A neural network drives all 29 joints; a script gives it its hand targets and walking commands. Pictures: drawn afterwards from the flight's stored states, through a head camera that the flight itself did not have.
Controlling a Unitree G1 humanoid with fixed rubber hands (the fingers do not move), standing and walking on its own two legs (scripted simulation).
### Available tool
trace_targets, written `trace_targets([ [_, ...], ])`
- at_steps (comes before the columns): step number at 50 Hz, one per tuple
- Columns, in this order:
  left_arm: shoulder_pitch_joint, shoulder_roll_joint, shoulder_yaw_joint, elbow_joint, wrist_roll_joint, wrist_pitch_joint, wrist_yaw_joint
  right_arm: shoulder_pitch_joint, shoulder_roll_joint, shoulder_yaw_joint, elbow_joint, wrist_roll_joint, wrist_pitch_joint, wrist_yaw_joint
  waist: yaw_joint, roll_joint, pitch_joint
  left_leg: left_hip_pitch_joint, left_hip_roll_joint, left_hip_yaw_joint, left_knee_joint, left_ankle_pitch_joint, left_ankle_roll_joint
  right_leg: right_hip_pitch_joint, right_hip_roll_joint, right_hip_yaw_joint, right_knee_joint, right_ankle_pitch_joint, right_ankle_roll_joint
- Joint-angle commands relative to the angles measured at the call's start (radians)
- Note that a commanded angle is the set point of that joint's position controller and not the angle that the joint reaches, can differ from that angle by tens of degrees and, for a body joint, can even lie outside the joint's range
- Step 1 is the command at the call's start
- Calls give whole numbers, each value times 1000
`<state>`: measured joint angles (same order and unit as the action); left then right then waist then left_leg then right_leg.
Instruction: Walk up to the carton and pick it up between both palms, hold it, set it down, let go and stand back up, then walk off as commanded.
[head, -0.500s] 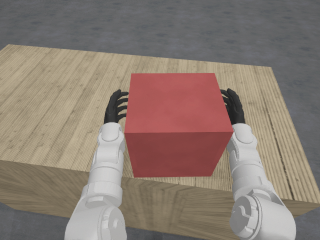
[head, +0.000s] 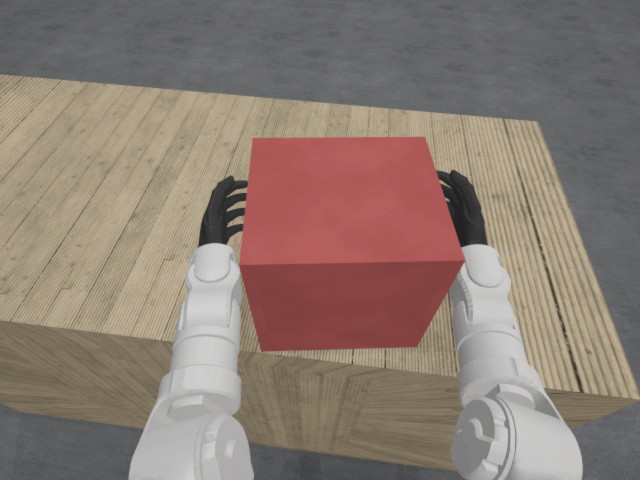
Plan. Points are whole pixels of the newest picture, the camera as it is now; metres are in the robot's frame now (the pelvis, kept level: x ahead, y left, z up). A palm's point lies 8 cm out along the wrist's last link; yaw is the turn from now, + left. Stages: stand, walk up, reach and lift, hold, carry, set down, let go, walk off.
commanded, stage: set down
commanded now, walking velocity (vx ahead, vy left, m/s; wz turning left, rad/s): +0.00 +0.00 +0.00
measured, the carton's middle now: (339, 248) +0.41 -0.02 +0.05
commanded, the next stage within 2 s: none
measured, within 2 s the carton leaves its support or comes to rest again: neither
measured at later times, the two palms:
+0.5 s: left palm (205, 247) +0.40 +0.15 +0.06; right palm (476, 210) +0.44 -0.21 +0.09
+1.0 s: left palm (185, 180) +0.41 +0.15 +0.17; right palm (539, 170) +0.42 -0.24 +0.18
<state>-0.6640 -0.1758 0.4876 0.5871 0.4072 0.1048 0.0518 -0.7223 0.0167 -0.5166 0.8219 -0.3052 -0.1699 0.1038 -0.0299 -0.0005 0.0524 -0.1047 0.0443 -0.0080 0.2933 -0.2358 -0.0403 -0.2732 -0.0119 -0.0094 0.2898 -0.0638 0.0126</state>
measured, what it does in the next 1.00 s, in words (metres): stands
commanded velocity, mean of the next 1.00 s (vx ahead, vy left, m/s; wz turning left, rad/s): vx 0.00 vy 0.00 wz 0.00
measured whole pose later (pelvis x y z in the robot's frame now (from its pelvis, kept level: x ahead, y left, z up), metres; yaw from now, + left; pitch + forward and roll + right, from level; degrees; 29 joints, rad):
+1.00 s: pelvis -0.04 -0.02 -0.01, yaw -1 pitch +9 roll +1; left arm -1.04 0.21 0.09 0.92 -0.20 0.39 0.22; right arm -1.08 -0.43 0.02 1.06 0.35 0.25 0.02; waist 0.05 0.02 -0.12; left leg -0.36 0.05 0.01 0.47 -0.26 -0.06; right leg -0.52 0.00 0.01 0.42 -0.05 -0.01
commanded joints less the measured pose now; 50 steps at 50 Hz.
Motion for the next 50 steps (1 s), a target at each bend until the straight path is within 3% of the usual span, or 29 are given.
trace_targets([
  [1, -301, -17, -200, 31, -55, -1, 25, -308, -43, 220, 54, 53, -9, 13, 14, 11, -380, -107, -46, 131, -33, 230, 0, 361, 43, -92, 48, 215, 31],
  [2, -323, 97, -225, -14, -112, -9, 57, -325, -188, 233, 46, 114, -15, -17, 10, 13, -455, -84, -39, 123, -17, 270, -11, 362, 51, -92, 58, 255, 23],
  [6, -467, 177, -361, 26, -299, -35, 161, -513, -303, 405, 79, 344, -8, -93, 50, 17, -616, -190, -36, 106, 54, 341, -31, 371, 69, -41, 86, 360, 5],
  [8, -489, 171, -444, 16, -397, -56, 190, -580, -334, 484, 71, 467, -20, -114, 41, 31, -705, -204, -43, 94, 112, 428, -55, 371, 89, -35, 112, 446, -7],
  [11, -512, 216, -441, 31, -434, -87, 212, -637, -381, 474, 26, 531, -27, -152, 73, 11, -839, -251, -48, 87, 169, 450, -64, 374, 93, -11, 148, 503, -13],
  [13, -523, 268, -395, 86, -428, -83, 210, -639, -455, 477, 23, 545, -11, -166, 95, -37, -830, -289, -53, 85, 168, 418, -58, 405, 92, -11, 163, 522, -5],
  [18, -447, 272, -388, 137, -444, -48, 179, -593, -483, 520, 178, 592, 52, -158, 65, -105, -721, -306, -47, 65, 171, 412, -39, 385, 97, 2, 174, 452, -6],
  [19, -441, 255, -407, 140, -455, -51, 175, -575, -496, 501, 231, 592, 59, -149, 56, -85, -712, -288, -45, 64, 165, 392, -44, 325, 100, -6, 165, 393, -9],
  [20, -453, 295, -373, 62, -451, -40, 180, -593, -524, 509, 158, 609, 61, -148, 78, -81, -772, -247, -50, 71, 173, 428, -46, 347, 104, 0, 161, 437, -9],
  [21, -447, 286, -406, 34, -467, -42, 179, -577, -539, 493, 151, 621, 55, -142, 51, -73, -817, -256, -49, 66, 189, 444, -55, 366, 102, 5, 168, 451, -15],
  [22, -471, 311, -396, 60, -468, -45, 178, -607, -554, 493, 174, 618, 57, -137, 58, -66, -790, -261, -50, 70, 187, 432, -56, 350, 99, 3, 166, 448, -14],
  [23, -487, 330, -412, -36, -490, -38, 178, -609, -588, 492, 156, 636, 63, -132, 49, -46, -853, -234, -48, 67, 200, 491, -66, 360, 107, -1, 179, 469, -15],
  [24, -515, 320, -422, 25, -479, -34, 177, -621, -574, 472, 198, 612, 66, -128, 36, -28, -794, -257, -51, 68, 195, 437, -69, 325, 99, -2, 160, 412, -23],
  [25, -517, 343, -415, -31, -485, -39, 170, -609, -551, 496, 153, 619, 66, -120, 55, -32, -811, -256, -51, 72, 187, 441, -61, 340, 97, 0, 169, 419, -18],
  [26, -509, 310, -453, 23, -495, -30, 167, -610, -547, 493, 209, 620, 69, -115, 32, -37, -767, -272, -48, 63, 196, 418, -57, 321, 90, -2, 170, 409, -16],
  [30, -626, 383, -456, -62, -526, -7, 171, -682, -580, 493, 130, 633, 90, -96, 51, 1, -786, -300, -60, 73, 171, 331, -49, 314, 81, 11, 182, 334, -9],
  [32, -651, 391, -465, 23, -542, 17, 174, -718, -557, 504, 150, 649, 117, -92, 48, -2, -755, -359, -61, 59, 171, 249, -32, 289, 72, 21, 180, 250, -10],
  [34, -716, 438, -445, -106, -568, 48, 183, -765, -600, 499, 24, 670, 142, -81, 72, -6, -861, -319, -62, 67, 162, 281, -35, 329, 77, 15, 184, 298, -13],
  [35, -708, 432, -450, -70, -566, 70, 184, -773, -606, 495, 36, 663, 155, -84, 69, -11, -848, -335, -67, 62, 157, 276, -35, 344, 73, 15, 178, 295, -8],
  [36, -697, 458, -426, 80, -560, 92, 179, -792, -578, 522, 86, 673, 187, -85, 82, -61, -757, -411, -68, 56, 153, 183, -12, 343, 65, 36, 185, 234, -4],
  [39, -751, 481, -420, -20, -578, 153, 186, -819, -609, 510, 19, 684, 246, -78, 99, -45, -817, -367, -62, 67, 117, 145, -10, 344, 67, 39, 174, 166, 5],
  [40, -735, 476, -428, 68, -579, 180, 183, -812, -598, 514, 44, 675, 270, -80, 85, -59, -770, -391, -62, 60, 120, 121, -5, 336, 57, 43, 165, 144, 5],
  [41, -765, 531, -397, 90, -584, 183, 181, -851, -606, 500, 7, 664, 287, -86, 86, -137, -783, -436, -69, 62, 118, 74, 6, 373, 52, 50, 167, 135, 14],
  [42, -761, 512, -406, 168, -584, 193, 176, -839, -589, 520, 90, 663, 316, -86, 84, -125, -711, -456, -68, 67, 101, 35, 13, 350, 49, 50, 167, 71, 15],
  [43, -769, 561, -367, 177, -584, 219, 175, -855, -590, 526, 46, 646, 339, -84, 99, -156, -699, -462, -69, 69, 91, 42, 24, 384, 50, 66, 156, 55, 16],
  [44, -811, 563, -377, 115, -583, 243, 172, -891, -642, 497, -15, 648, 348, -91, 90, -139, -749, -441, -71, 77, 77, 54, 11, 404, 50, 62, 152, 53, 16],
  [48, -842, 595, -362, 201, -611, 278, 163, -904, -601, 501, 50, 651, 413, -88, 96, -169, -679, -477, -77, 71, 67, 46, 17, 404, 46, 75, 140, 34, 18],
  [49, -873, 581, -386, 180, -614, 280, 163, -899, -609, 462, 50, 637, 421, -87, 67, -111, -712, -449, -77, 68, 61, 37, 10, 387, 47, 65, 139, 21, 11],
  [50, -865, 600, -366, 180, -615, 293, 159, -910, -609, 484, 31, 646, 429, -82, 83, -124, -730, -452, -69, 68, 65, 83, 6, 399, 50, 64, 142, 62, 13],
])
